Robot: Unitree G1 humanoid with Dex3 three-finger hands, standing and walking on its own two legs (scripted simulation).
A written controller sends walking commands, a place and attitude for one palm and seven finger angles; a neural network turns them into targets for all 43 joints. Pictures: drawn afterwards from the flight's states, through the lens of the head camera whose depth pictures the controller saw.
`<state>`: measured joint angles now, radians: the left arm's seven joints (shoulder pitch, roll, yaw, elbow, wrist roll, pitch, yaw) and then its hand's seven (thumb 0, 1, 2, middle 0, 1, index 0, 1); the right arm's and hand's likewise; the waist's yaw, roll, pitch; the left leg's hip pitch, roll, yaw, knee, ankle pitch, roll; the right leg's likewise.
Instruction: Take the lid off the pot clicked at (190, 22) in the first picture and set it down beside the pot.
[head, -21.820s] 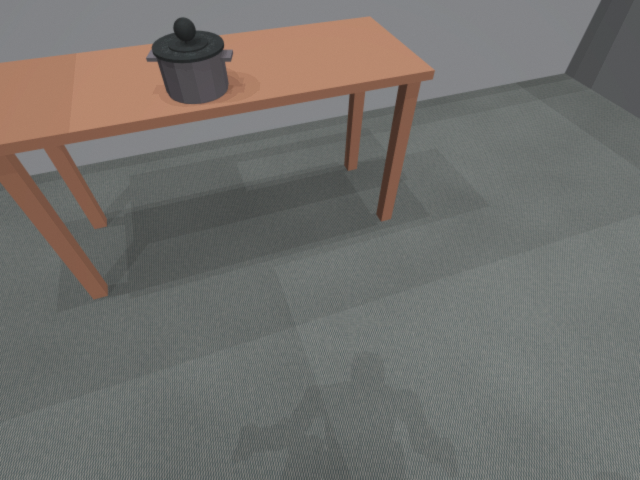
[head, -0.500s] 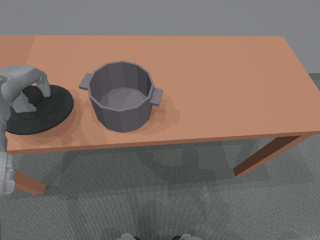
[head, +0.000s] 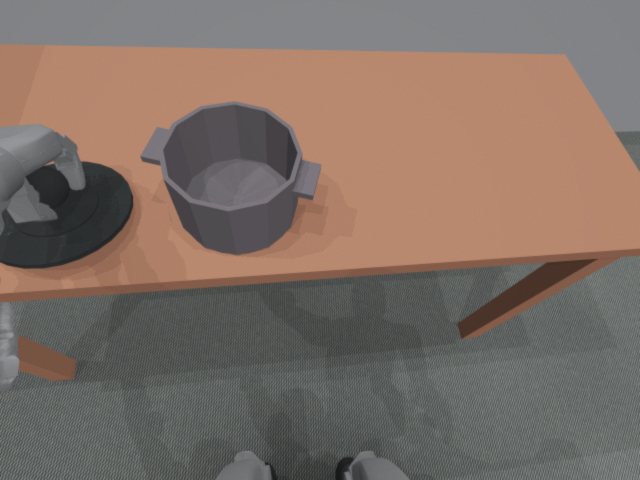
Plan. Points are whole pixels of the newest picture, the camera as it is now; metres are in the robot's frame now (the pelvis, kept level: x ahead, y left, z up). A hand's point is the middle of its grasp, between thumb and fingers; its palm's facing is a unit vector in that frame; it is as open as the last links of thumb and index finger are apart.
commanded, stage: open the fingers wide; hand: left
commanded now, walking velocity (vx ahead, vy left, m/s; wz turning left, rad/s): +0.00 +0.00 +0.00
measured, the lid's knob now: (44, 187) +0.49 +0.32 +0.01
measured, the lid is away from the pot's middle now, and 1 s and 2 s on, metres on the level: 0.24 0.25 0.25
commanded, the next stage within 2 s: raise the empty hand in 1.10 s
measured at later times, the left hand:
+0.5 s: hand (24, 219) +0.43 +0.32 +0.03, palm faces -0.47 -0.08 -0.88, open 7.9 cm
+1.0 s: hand (31, 203) +0.45 +0.31 +0.03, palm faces -0.44 -0.07 -0.89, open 10.8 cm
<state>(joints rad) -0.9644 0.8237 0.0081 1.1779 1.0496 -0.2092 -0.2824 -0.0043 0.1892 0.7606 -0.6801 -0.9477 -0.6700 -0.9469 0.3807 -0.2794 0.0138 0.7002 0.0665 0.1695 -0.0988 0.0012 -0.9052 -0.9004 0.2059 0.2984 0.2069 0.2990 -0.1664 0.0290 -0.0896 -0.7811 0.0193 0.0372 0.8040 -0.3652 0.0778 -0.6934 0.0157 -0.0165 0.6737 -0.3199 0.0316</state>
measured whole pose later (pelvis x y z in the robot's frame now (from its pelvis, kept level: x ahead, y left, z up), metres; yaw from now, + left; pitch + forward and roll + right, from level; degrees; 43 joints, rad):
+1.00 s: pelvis -0.01 +0.01 +0.00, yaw +0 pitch +18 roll -4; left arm -0.92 0.77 -0.01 1.14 1.05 -0.17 -0.22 0.00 0.04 0.61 -0.36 -0.90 -0.36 -0.90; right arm 0.38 -0.28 0.00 0.68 0.07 0.20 -0.06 0.00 -0.91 -0.90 0.21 0.30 0.21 0.30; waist -0.15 0.04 -0.10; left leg -0.78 0.01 0.05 0.82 -0.36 0.09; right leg -0.70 0.01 0.00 0.70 -0.32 0.02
